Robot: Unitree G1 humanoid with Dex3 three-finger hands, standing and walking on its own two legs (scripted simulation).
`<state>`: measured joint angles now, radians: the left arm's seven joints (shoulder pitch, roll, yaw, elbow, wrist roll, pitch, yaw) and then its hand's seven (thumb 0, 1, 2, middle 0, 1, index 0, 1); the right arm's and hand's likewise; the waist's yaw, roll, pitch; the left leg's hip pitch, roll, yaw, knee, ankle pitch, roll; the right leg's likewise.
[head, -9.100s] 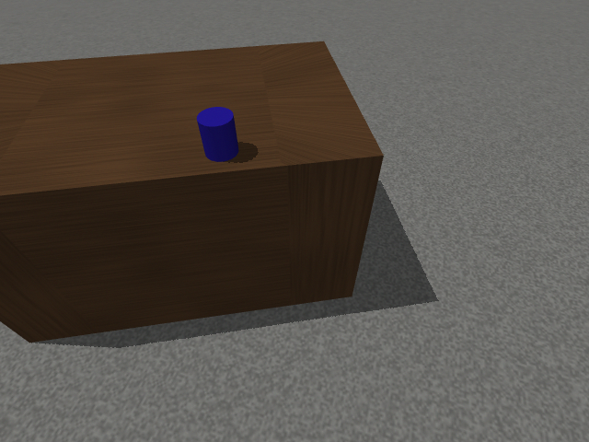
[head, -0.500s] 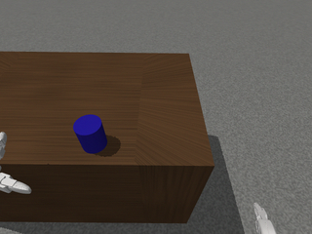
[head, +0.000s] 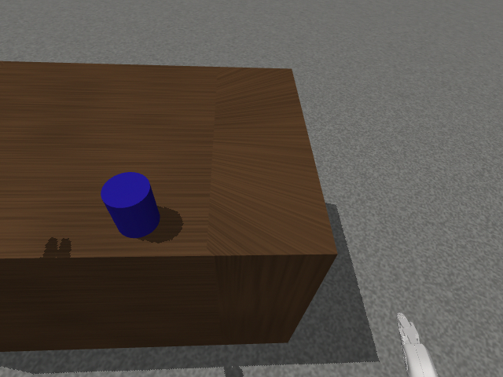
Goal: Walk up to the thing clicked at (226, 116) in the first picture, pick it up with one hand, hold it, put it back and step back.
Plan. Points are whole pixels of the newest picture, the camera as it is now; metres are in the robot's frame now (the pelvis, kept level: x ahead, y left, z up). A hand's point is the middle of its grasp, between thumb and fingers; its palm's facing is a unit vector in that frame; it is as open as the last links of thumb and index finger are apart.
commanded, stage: go down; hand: left
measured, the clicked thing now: (132, 205) +0.45 +0.23 -0.01
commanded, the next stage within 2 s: approach in 1.64 s
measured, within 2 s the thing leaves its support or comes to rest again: neither
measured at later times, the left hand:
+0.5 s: hand out of the picture +0.35 +0.40 +0.12, palm faces +0.25 -0.97 +0.00, open 17.7 cm
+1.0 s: hand out of the picture +0.36 +0.41 +0.13, palm faces +0.26 -0.97 +0.00, open 17.7 cm
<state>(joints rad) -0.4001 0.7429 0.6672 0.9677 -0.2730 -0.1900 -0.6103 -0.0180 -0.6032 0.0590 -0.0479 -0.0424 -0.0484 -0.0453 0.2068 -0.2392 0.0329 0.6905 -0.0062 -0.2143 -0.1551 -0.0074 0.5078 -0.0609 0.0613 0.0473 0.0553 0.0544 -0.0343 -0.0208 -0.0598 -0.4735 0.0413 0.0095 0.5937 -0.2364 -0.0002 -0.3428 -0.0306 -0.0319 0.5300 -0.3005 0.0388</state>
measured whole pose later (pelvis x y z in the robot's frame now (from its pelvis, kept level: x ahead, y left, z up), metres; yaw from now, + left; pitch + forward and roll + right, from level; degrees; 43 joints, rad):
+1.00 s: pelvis +0.01 +0.00 -0.02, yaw +0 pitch +12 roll -3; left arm -0.53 0.88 0.71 1.04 -0.21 -0.12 -0.62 -0.02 -0.61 0.06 -0.05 -0.05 -0.05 -0.05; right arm 0.25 -0.24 0.06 0.58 -0.01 -0.24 -0.17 -0.01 0.51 -0.06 0.06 0.05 0.06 0.05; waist -0.06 -0.01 -0.12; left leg -0.66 0.05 -0.01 0.76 -0.32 0.01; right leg -0.51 -0.02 -0.04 0.67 -0.38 0.04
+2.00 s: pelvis +0.01 +0.01 -0.03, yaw +0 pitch +14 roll -3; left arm -0.53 0.84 0.66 1.04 -0.24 -0.14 -0.60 -0.02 -0.59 0.04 -0.05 -0.05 -0.04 -0.06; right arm 0.28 -0.24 0.06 0.53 -0.01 -0.24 -0.15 -0.01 0.52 -0.06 0.06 0.05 0.05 0.05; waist -0.05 -0.01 -0.12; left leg -0.73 0.05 -0.01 0.84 -0.36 0.01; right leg -0.58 -0.03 -0.04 0.75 -0.41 0.05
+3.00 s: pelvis -0.01 +0.00 -0.06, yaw -2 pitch +16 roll -3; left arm -0.51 0.40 0.41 0.81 -0.16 -0.32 -0.11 -0.02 -0.61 0.00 -0.08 -0.02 -0.09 -0.01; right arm 0.41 -0.23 -0.04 0.13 -0.03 -0.04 0.00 -0.01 0.51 -0.06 0.06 0.05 0.06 0.05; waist -0.10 -0.01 -0.11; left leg -0.88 0.07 0.00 1.02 -0.42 0.00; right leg -0.76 0.00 -0.01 0.97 -0.49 0.04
